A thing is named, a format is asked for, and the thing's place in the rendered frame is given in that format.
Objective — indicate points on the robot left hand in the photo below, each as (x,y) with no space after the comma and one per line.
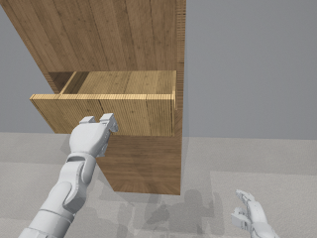
(90,137)

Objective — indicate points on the robot right hand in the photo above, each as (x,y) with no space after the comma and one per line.
(243,218)

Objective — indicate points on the cabinet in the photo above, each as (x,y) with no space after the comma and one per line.
(67,36)

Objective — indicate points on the drawer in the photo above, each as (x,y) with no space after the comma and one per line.
(143,101)

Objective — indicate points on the robot right forearm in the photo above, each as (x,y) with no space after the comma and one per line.
(262,230)

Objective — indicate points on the robot left forearm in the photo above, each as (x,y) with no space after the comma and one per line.
(64,200)

